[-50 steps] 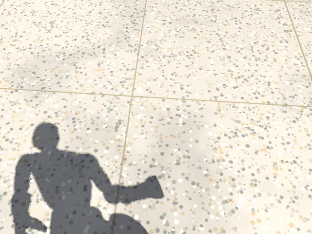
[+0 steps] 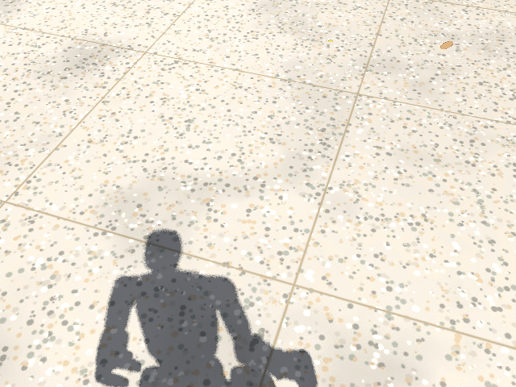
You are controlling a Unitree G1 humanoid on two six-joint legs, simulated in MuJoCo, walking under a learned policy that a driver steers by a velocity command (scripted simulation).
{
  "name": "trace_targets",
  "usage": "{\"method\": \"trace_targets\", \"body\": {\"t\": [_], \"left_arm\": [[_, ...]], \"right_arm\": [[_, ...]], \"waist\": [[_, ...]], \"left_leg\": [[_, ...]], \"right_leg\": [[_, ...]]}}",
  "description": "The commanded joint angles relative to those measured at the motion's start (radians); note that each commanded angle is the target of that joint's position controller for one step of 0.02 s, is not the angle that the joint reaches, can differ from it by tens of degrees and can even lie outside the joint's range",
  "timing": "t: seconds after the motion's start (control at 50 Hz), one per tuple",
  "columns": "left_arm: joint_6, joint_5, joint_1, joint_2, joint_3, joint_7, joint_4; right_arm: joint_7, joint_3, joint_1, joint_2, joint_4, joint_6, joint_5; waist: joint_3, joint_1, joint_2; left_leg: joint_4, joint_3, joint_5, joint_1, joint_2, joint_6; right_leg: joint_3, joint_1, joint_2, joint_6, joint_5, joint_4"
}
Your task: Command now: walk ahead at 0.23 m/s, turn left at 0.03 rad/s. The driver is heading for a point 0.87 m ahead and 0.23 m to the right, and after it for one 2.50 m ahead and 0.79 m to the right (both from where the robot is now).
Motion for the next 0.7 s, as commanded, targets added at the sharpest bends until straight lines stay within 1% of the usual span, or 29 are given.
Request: {"method": "trace_targets", "body": {"t": [0.02,0.04,0.06,0.08,0.1,0.12,0.14,0.16,0.18,0.2,0.22,0.24,0.28,0.34,0.36,0.4,0.44,0.48,0.5,0.52,0.54,0.56,0.58,0.6,0.62,0.64,0.66,0.68,0.7], "left_arm": [[-0.053,-0.018,-0.106,0.079,0.022,-0.01,-0.082],[-0.067,-0.02,-0.092,0.079,0.023,-0.017,-0.077],[-0.077,-0.022,-0.051,0.079,0.025,-0.024,-0.058],[-0.081,-0.023,0.023,0.089,0.032,-0.029,-0.023],[-0.081,-0.02,0.102,0.126,0.045,-0.03,0.012],[-0.081,-0.021,0.184,0.204,0.068,-0.027,0.039],[-0.08,-0.014,0.281,0.26,0.082,-0.031,0.046],[-0.083,-0.004,0.268,0.212,0.065,-0.028,0.042],[-0.086,-0.003,0.23,0.182,0.057,-0.023,0.026],[-0.085,-0.003,0.203,0.164,0.051,-0.019,0.014],[-0.08,-0.003,0.179,0.14,0.04,-0.017,0.009],[-0.073,-0.001,0.172,0.117,0.03,-0.015,0.009],[-0.061,-0.004,0.185,0.124,0.029,-0.007,0.015],[-0.051,-0.003,0.183,0.173,0.036,0.01,0.012],[-0.05,-0.004,0.187,0.188,0.039,0.013,0.012],[-0.051,-0.012,0.216,0.203,0.043,0.012,0.021],[-0.05,-0.023,0.229,0.197,0.045,0.011,0.032],[-0.044,-0.025,0.224,0.203,0.05,0.011,0.035],[-0.041,-0.024,0.209,0.216,0.055,0.011,0.03],[-0.038,-0.02,0.199,0.213,0.054,0.011,0.025],[-0.038,-0.007,0.191,0.185,0.043,0.01,0.011],[-0.045,0.01,0.266,0.075,0.013,0.008,-0.019],[-0.061,-0.017,0.328,0.046,0.003,0.006,-0.017],[-0.062,-0.049,0.244,0.156,0.036,0.006,-0.027],[-0.061,-0.051,0.172,0.176,0.045,0.009,-0.051],[-0.057,-0.035,0.147,0.162,0.047,0.014,-0.051],[-0.047,-0.026,0.163,0.142,0.052,0.016,-0.044],[-0.033,-0.028,0.186,0.12,0.052,0.014,-0.037],[-0.021,-0.03,0.192,0.099,0.051,0.013,-0.035]], "right_arm": [[-0.007,-0.058,0.061,-0.209,-0.037,-0.026,0.018],[-0.006,-0.057,0.048,-0.202,-0.036,-0.033,0.021],[-0.003,-0.054,0.02,-0.192,-0.04,-0.036,0.023],[0.001,-0.051,-0.02,-0.179,-0.051,-0.036,0.024],[0.002,-0.044,-0.066,-0.151,-0.073,-0.038,0.022],[0.002,-0.031,-0.093,-0.099,-0.108,-0.051,0.02],[-0.004,-0.034,-0.093,-0.11,-0.129,-0.069,0.021],[-0.002,-0.047,-0.092,-0.151,-0.127,-0.082,0.038],[0.005,-0.046,-0.083,-0.144,-0.118,-0.09,0.045],[0.011,-0.044,-0.094,-0.133,-0.114,-0.093,0.039],[0.017,-0.046,-0.116,-0.129,-0.116,-0.093,0.03],[0.024,-0.048,-0.126,-0.123,-0.118,-0.091,0.022],[0.039,-0.04,-0.148,-0.092,-0.128,-0.084,0.018],[0.048,-0.019,-0.246,-0.051,-0.161,-0.084,0.019],[0.051,-0.016,-0.269,-0.052,-0.167,-0.085,0.023],[0.056,-0.019,-0.308,-0.075,-0.179,-0.085,0.029],[0.059,-0.025,-0.337,-0.099,-0.196,-0.086,0.033],[0.06,-0.036,-0.318,-0.129,-0.2,-0.091,0.031],[0.058,-0.048,-0.266,-0.151,-0.188,-0.093,0.027],[0.05,-0.067,-0.154,-0.183,-0.155,-0.093,0.023],[0.039,-0.089,0.014,-0.225,-0.114,-0.09,0.02],[0.028,-0.11,0.15,-0.317,-0.098,-0.082,-0.007],[0.038,-0.097,0.168,-0.297,-0.091,-0.079,-0.012],[0.039,-0.074,0.1,-0.216,-0.09,-0.083,0.0],[0.04,-0.062,0.02,-0.183,-0.091,-0.087,0.012],[0.044,-0.053,-0.043,-0.153,-0.088,-0.093,0.007],[0.048,-0.049,-0.084,-0.129,-0.082,-0.1,-0.002],[0.049,-0.049,-0.109,-0.117,-0.072,-0.108,-0.008],[0.049,-0.05,-0.118,-0.108,-0.062,-0.117,-0.008]], "waist": [[0.142,-0.034,0.171],[0.14,-0.018,0.17],[0.12,0.01,0.165],[0.087,0.047,0.147],[0.066,0.078,0.091],[0.046,0.088,-0.106],[0.003,0.132,-0.279],[0.02,0.111,-0.2],[0.033,0.085,-0.127],[0.035,0.074,-0.081],[0.052,0.063,-0.058],[0.051,0.054,-0.069],[0.055,0.054,-0.088],[0.072,0.07,-0.068],[0.076,0.075,-0.077],[0.086,0.086,-0.091],[0.11,0.078,-0.091],[0.104,0.041,-0.09],[0.072,0.002,-0.095],[-0.001,-0.061,-0.084],[-0.118,-0.14,-0.064],[-0.295,-0.14,0.147],[-0.394,-0.113,0.319],[-0.224,-0.109,0.209],[-0.099,-0.085,0.161],[-0.048,-0.052,0.106],[-0.02,-0.019,0.119],[-0.015,0.005,0.133],[-0.008,0.014,0.121]], "left_leg": [[-0.342,-0.391,-0.298,-0.028,0.265,0.205],[-0.326,-0.387,-0.211,-0.011,0.272,0.208],[-0.298,-0.343,-0.127,-0.016,0.251,0.19],[-0.259,-0.277,-0.061,-0.068,0.21,0.158],[-0.164,-0.18,0.015,-0.135,0.14,0.111],[0.09,-0.006,0.079,-0.276,0.002,0.037],[0.368,0.023,-0.09,-0.475,-0.056,-0.009],[0.54,-0.049,-0.2,-0.598,-0.024,0.0],[0.6,-0.066,-0.136,-0.644,0.017,0.021],[0.596,-0.052,-0.053,-0.67,0.054,0.035],[0.557,-0.039,0.015,-0.664,0.085,0.039],[0.512,-0.022,0.065,-0.621,0.102,0.034],[0.398,0.024,0.123,-0.567,0.101,0.009],[0.165,0.064,0.248,-0.466,0.079,-0.018],[0.097,0.072,0.295,-0.42,0.068,-0.022],[0.027,0.078,0.358,-0.359,0.052,-0.021],[-0.019,0.051,0.379,-0.339,0.054,0.0],[-0.057,0.038,0.347,-0.292,0.042,0.026],[-0.071,0.049,0.326,-0.209,0.023,0.042],[-0.085,0.066,0.31,-0.046,0.001,0.064],[-0.058,0.028,0.289,0.208,0.047,0.093],[-0.077,-0.31,0.125,0.563,0.309,0.188],[-0.294,-0.701,-0.121,0.596,0.435,0.255],[-0.341,-0.617,-0.236,0.46,0.398,0.208],[-0.355,-0.46,-0.157,0.318,0.372,0.179],[-0.377,-0.342,-0.025,0.2,0.328,0.164],[-0.405,-0.234,0.076,0.118,0.287,0.151],[-0.432,-0.165,0.129,0.066,0.264,0.147],[-0.452,-0.113,0.18,0.042,0.255,0.154]], "right_leg": [[-0.03,-0.177,0.002,-0.042,-0.072,0.08],[-0.021,-0.166,-0.012,-0.059,-0.065,0.051],[-0.025,-0.093,-0.013,-0.073,-0.044,-0.022],[-0.022,0.05,-0.008,-0.081,0.014,-0.09],[0.045,0.159,-0.039,-0.093,0.021,-0.138],[0.277,0.298,-0.151,-0.159,-0.045,-0.242],[0.62,0.467,-0.332,-0.281,-0.02,-0.377],[0.67,0.505,-0.382,-0.302,0.027,-0.383],[0.593,0.508,-0.362,-0.277,0.057,-0.366],[0.508,0.496,-0.335,-0.25,0.078,-0.371],[0.43,0.461,-0.309,-0.225,0.146,-0.388],[0.356,0.421,-0.275,-0.201,0.2,-0.409],[0.253,0.372,-0.233,-0.19,0.285,-0.445],[0.15,0.279,-0.199,-0.177,0.332,-0.473],[0.128,0.251,-0.194,-0.171,0.325,-0.478],[0.123,0.229,-0.213,-0.169,0.302,-0.489],[0.138,0.247,-0.246,-0.157,0.308,-0.482],[0.154,0.287,-0.267,-0.138,0.39,-0.433],[0.145,0.293,-0.259,-0.125,0.514,-0.364],[0.114,0.268,-0.22,-0.102,0.642,-0.225],[0.082,0.149,-0.165,-0.068,0.595,-0.008],[0.019,-0.157,-0.04,-0.007,0.221,0.379],[0.114,-0.313,0.033,0.003,-0.253,0.594],[0.144,-0.397,-0.025,-0.006,-0.188,0.688],[0.11,-0.417,-0.07,-0.016,-0.091,0.679],[0.103,-0.373,-0.107,-0.015,-0.013,0.641],[0.113,-0.318,-0.136,-0.012,0.043,0.596],[0.114,-0.266,-0.152,-0.009,0.074,0.579],[0.107,-0.252,-0.153,-0.004,0.091,0.573]]}}
Keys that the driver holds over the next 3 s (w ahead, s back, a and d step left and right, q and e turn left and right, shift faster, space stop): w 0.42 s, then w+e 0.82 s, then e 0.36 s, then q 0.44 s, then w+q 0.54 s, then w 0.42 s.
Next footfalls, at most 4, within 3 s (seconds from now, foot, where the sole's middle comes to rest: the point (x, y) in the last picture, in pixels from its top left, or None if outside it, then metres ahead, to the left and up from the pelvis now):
0.54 left None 0.40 0.14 -0.77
1.10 right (326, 350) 0.64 -0.15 -0.77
1.54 left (304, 257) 0.95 -0.11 -0.77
1.88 right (358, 315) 0.75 -0.26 -0.77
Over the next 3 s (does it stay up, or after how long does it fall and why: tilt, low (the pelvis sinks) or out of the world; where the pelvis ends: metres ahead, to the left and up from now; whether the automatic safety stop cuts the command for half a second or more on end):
stays up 1.18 -0.23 0.02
